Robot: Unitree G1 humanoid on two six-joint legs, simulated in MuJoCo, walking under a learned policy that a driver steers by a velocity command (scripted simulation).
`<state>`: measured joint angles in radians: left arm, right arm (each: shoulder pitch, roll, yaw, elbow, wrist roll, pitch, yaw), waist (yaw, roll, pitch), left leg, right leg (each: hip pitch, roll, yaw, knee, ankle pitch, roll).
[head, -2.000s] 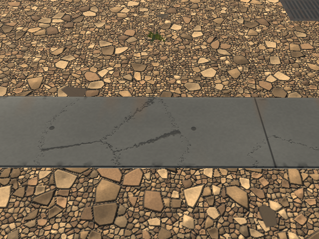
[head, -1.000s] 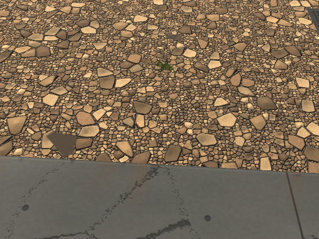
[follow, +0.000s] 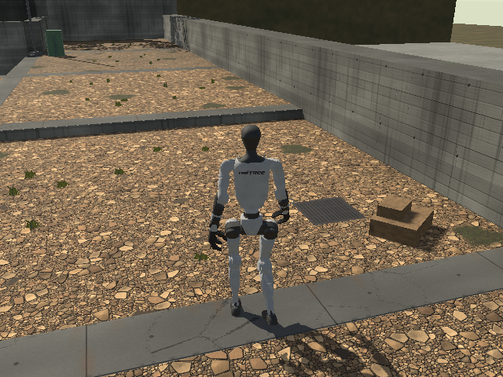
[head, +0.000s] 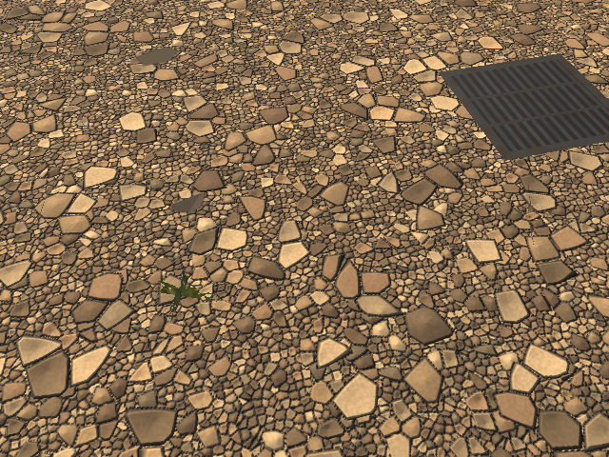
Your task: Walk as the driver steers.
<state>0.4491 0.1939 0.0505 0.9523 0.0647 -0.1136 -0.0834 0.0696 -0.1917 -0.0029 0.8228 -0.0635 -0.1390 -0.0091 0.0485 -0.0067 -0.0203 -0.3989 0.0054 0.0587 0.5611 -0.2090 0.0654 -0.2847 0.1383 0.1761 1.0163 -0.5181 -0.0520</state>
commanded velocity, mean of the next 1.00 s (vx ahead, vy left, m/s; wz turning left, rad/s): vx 0.20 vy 0.00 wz -0.16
